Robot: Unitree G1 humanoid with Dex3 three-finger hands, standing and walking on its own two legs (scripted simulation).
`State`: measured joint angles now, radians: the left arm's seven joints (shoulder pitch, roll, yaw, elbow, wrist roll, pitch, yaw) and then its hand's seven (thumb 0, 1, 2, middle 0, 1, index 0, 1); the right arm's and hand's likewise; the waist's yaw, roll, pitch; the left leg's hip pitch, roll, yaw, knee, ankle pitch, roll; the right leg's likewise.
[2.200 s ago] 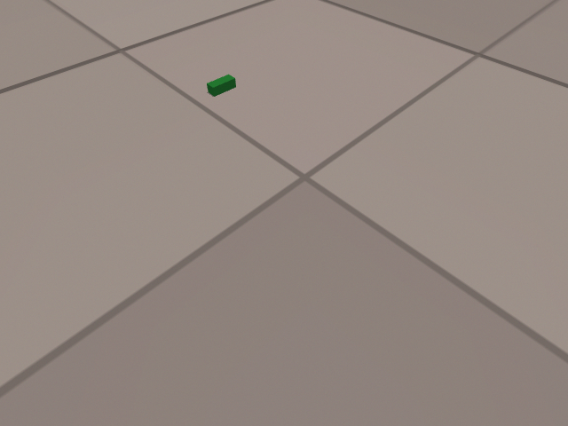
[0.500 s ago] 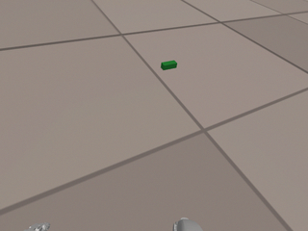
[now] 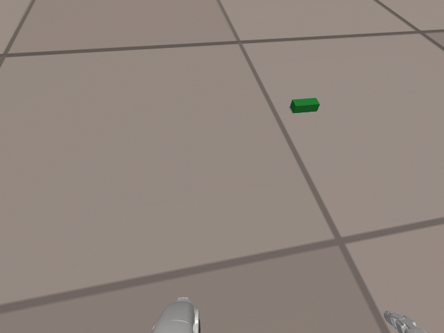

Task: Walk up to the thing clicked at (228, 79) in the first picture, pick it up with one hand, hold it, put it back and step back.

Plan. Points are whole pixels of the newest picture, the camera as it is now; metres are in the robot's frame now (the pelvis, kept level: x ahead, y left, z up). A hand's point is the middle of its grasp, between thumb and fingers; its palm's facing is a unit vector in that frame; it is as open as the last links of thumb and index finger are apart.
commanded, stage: walk up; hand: left
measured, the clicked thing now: (304, 105) +1.67 -0.47 -0.74
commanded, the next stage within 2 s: none
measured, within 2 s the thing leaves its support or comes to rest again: neither
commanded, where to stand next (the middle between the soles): +1.35 -0.81 m, yaw +14 degrees
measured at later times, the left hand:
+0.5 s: hand (173, 201) +0.42 +0.17 -0.14, palm faces +0.00 -0.95 -0.32, open 7.4 cm
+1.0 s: hand (215, 182) +0.53 +0.07 -0.18, palm faces +0.08 -0.96 -0.28, open 7.4 cm
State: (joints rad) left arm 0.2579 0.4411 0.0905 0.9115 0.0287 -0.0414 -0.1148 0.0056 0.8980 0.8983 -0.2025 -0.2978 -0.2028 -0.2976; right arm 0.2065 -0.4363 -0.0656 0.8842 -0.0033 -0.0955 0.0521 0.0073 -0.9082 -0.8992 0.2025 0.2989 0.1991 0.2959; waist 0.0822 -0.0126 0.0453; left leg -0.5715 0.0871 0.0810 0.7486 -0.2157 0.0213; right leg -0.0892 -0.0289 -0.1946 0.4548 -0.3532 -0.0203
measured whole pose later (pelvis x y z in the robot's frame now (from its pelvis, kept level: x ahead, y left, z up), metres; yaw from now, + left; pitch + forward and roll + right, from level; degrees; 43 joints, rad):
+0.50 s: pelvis +0.29 -0.12 -0.02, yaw +3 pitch -1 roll +2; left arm 0.12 0.48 0.12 0.86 0.03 0.01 -0.16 0.01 0.90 0.90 -0.20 -0.30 -0.20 -0.30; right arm 0.42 -0.46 -0.05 0.93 -0.01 -0.11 0.00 0.01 -0.90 -0.90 0.21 0.30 0.21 0.30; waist -0.03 -0.07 0.04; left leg -0.12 0.14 0.04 0.64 -0.47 -0.06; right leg -0.49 -0.12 -0.03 0.65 -0.17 -0.02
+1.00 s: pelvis +0.53 -0.20 -0.02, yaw +5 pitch -2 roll +0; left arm 0.35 0.44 0.09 0.85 0.04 0.04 -0.10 0.01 0.90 0.90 -0.20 -0.30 -0.20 -0.30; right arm 0.29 -0.42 -0.05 0.86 0.01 -0.12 -0.03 0.00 -0.90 -0.90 0.21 0.30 0.20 0.30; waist 0.04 -0.10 0.07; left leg -0.42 0.03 0.14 0.70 -0.25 0.07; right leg -0.31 0.04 -0.04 1.06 -0.48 -0.03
